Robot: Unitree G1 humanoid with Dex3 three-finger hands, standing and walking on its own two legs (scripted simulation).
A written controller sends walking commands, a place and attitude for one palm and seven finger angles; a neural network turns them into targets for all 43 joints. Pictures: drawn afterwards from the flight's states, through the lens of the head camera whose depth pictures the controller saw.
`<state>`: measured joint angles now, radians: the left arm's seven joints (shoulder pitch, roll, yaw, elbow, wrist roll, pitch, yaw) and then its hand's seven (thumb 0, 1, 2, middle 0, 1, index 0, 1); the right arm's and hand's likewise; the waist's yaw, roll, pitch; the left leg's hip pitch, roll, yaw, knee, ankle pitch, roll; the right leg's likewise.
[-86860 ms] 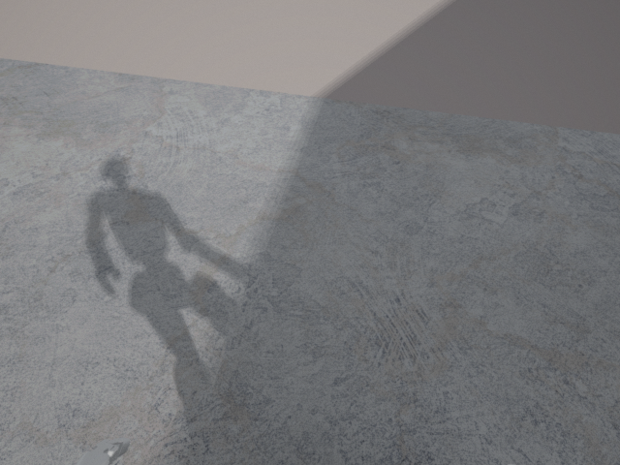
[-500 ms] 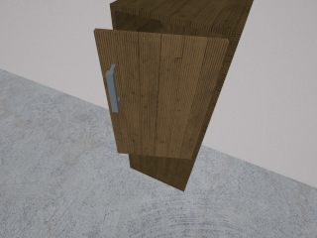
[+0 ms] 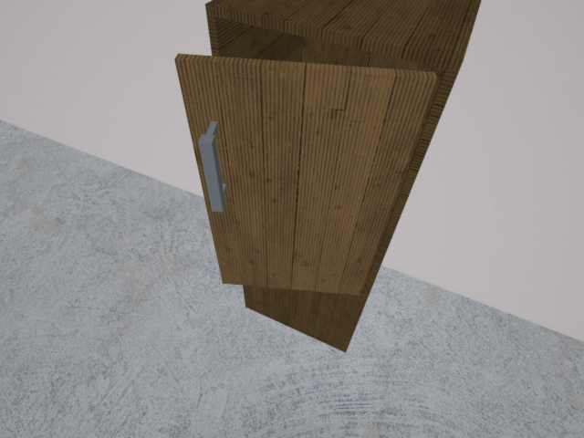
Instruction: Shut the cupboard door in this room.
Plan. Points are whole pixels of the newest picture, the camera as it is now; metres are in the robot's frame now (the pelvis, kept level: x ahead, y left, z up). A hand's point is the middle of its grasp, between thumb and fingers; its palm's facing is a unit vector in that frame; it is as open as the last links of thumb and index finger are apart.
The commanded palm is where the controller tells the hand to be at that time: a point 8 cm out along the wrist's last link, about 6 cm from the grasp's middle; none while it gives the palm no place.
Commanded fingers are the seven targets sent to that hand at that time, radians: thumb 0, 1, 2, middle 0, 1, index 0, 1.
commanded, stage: come to a stop and stand still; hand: left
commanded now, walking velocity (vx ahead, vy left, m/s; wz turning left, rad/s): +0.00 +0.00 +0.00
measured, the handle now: (215, 168) +0.50 +0.17 +0.08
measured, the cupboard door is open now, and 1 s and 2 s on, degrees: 20 20 20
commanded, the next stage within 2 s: look again from close up in 0.46 s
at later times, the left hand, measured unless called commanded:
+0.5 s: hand out of the picture +0.06 +0.16 -0.18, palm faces -0.01 -0.98 -0.19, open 7.4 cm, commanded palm none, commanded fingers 0.00 0.90 0.90 -0.20 -0.30 -0.20 -0.30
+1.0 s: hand out of the picture +0.06 +0.16 -0.18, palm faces +0.00 -0.98 -0.20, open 7.4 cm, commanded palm none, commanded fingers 0.00 0.90 0.90 -0.20 -0.30 -0.20 -0.30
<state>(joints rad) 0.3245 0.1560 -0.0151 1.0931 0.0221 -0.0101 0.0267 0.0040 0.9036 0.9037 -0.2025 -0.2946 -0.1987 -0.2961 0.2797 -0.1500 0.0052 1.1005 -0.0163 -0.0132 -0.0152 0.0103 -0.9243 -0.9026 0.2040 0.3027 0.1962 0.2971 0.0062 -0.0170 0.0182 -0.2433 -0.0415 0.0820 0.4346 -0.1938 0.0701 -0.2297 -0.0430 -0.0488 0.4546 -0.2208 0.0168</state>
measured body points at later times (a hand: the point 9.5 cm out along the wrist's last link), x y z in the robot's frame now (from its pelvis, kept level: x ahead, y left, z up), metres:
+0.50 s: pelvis +0.03 -0.01 +0.00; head +0.05 +0.00 +0.45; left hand +0.06 +0.22 -0.16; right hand +0.05 -0.24 -0.15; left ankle +0.03 +0.07 -0.74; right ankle +0.01 -0.13 -0.74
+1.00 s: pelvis +0.05 -0.02 +0.00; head +0.06 -0.02 +0.45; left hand +0.06 +0.21 -0.16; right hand +0.07 -0.25 -0.15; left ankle +0.03 +0.07 -0.74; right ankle +0.01 -0.13 -0.74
